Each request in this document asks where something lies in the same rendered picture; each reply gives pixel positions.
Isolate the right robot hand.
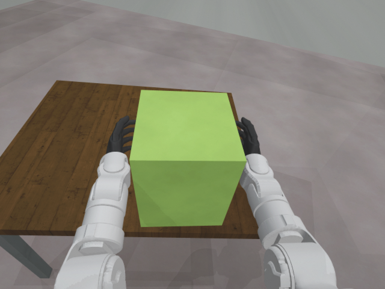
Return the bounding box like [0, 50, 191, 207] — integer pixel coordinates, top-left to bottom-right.
[235, 117, 261, 156]

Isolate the robot right forearm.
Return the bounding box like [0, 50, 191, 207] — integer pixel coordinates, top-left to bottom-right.
[239, 154, 336, 278]

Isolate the left robot hand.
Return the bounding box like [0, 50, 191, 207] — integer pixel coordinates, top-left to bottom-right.
[106, 116, 136, 154]

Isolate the carton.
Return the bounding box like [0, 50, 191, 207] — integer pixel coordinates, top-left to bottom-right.
[129, 90, 247, 227]

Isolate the robot left forearm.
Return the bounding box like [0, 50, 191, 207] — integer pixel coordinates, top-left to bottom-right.
[54, 152, 131, 289]

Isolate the left robot upper arm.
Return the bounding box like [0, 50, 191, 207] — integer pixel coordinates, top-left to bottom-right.
[55, 253, 126, 289]

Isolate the table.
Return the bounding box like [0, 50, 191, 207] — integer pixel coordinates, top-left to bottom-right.
[0, 80, 260, 278]

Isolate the right robot upper arm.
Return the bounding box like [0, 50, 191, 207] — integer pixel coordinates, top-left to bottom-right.
[263, 242, 352, 289]

